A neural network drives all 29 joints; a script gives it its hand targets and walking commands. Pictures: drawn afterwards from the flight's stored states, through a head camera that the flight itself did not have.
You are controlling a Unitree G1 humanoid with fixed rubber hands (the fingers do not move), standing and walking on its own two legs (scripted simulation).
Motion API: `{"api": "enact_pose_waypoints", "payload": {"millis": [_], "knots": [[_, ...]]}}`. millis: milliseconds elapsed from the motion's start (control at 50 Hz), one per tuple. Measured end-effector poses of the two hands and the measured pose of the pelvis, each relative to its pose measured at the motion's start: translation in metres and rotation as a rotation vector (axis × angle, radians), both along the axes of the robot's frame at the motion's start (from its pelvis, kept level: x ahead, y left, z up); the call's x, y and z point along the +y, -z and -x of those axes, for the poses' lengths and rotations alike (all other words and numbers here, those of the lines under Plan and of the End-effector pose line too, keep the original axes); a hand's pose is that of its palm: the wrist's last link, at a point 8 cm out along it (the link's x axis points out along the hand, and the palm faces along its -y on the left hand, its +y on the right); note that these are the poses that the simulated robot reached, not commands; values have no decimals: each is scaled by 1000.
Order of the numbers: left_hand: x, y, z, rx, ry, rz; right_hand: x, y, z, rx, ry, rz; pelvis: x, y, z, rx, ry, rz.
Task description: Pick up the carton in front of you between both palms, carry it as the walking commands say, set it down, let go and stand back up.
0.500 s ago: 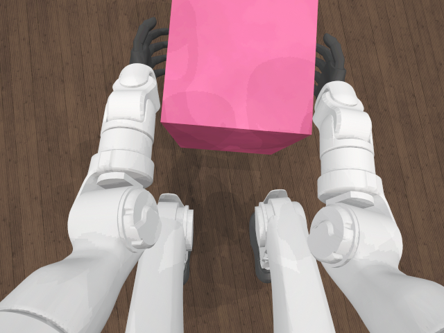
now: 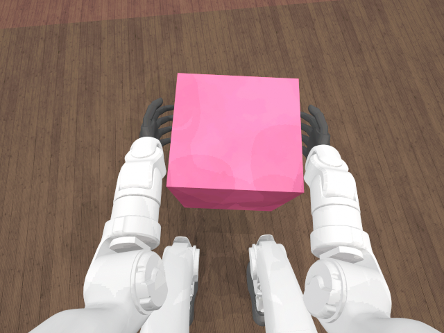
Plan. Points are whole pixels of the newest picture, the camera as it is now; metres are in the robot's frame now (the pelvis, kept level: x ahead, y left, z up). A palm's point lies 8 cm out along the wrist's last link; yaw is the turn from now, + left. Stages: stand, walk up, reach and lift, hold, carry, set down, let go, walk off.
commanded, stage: reach and lift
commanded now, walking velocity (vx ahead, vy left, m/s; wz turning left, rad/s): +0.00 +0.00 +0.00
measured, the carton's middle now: (232, 153) +0.44 -0.02 -0.11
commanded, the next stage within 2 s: hold in 1.84 s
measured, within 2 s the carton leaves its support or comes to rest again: neither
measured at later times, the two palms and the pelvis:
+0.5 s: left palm (112, 128) +0.39 +0.14 +0.12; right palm (360, 133) +0.38 -0.16 +0.12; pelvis +0.05 +0.00 +0.13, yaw +0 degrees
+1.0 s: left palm (57, 115) +0.35 +0.15 +0.21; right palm (418, 114) +0.35 -0.15 +0.21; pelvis +0.05 +0.00 +0.19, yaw +0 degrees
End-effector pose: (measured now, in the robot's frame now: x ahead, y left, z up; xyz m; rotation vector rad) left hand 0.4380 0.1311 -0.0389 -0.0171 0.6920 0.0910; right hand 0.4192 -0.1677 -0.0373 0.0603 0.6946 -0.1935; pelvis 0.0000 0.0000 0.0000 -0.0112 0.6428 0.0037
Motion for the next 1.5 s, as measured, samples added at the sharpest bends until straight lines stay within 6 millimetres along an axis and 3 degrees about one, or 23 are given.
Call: {"api": "enact_pose_waypoints", "payload": {"millis": [520,820,900,1140,1500], "knots": [[9,-162,53,-3,-34,-4,8,-160,43,-3,-38,3,-3,-140,-50,-365,2,-9],[14,-245,79,-39,-36,-26,13,-243,62,-38,-80,29,-4,-186,-63,-635,0,-11],[15,-254,83,-28,-31,-32,14,-252,66,-27,-87,35,-4,-189,-60,-683,1,-11],[15,-254,86,-16,-34,-28,13,-253,69,-15,-82,29,-4,-189,-48,-719,3,-10],[14,-264,76,-20,-10,-55,13,-262,60,-17,-100,57,-4,-195,-66,-722,7,-11]]}}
